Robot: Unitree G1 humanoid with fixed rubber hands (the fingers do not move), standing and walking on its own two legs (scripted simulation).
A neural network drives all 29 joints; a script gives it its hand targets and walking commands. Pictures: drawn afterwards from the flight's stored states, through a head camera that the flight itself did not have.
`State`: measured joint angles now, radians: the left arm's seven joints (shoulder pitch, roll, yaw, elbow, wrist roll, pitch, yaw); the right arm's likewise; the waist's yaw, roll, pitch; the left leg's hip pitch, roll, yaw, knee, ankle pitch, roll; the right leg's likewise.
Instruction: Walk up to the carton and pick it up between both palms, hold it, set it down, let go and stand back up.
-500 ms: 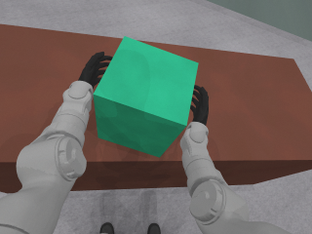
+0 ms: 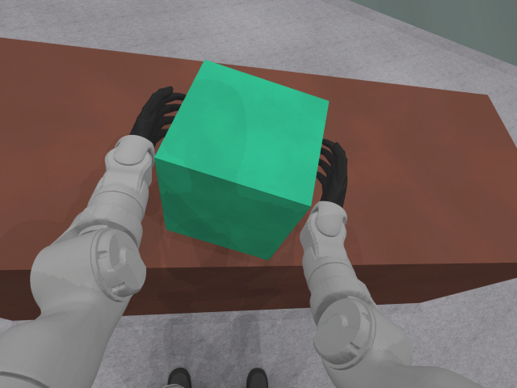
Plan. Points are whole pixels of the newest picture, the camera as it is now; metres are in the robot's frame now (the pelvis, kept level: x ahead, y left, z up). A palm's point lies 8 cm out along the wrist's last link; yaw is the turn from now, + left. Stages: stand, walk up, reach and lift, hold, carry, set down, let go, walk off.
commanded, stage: set down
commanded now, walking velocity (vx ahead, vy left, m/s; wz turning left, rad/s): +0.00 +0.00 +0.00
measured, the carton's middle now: (240, 171) +0.45 -0.01 -0.03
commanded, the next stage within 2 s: none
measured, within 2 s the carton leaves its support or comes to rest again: neither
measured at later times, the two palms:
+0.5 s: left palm (147, 136) +0.47 +0.14 +0.03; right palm (330, 197) +0.38 -0.15 +0.02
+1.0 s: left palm (149, 137) +0.48 +0.14 +0.02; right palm (334, 198) +0.38 -0.16 +0.01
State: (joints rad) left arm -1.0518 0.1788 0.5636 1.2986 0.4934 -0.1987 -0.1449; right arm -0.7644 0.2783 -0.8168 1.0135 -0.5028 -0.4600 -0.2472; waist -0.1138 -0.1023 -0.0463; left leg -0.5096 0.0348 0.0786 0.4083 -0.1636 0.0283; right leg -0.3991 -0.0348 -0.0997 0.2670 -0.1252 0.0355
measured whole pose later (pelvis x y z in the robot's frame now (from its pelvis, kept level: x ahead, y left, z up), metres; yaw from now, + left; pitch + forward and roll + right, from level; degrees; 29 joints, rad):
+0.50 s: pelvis -0.01 +0.00 +0.00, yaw +0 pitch +17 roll -2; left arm -1.09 0.21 0.59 1.35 0.50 -0.23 -0.14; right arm -0.80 0.26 -0.82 1.06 -0.52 -0.46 -0.25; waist -0.13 -0.10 -0.06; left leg -0.57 0.04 0.07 0.45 -0.17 0.03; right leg -0.47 -0.03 -0.10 0.32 -0.14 0.03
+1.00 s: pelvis -0.01 +0.01 -0.03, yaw -2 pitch +24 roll -5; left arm -1.20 0.33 0.04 1.69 -0.09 -0.31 -0.06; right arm -0.93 0.08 -0.32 1.40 -0.01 -0.40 -0.29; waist -0.21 -0.03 -0.22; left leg -0.84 0.05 0.03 0.69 -0.27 0.03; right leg -0.72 -0.02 -0.08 0.51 -0.20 0.05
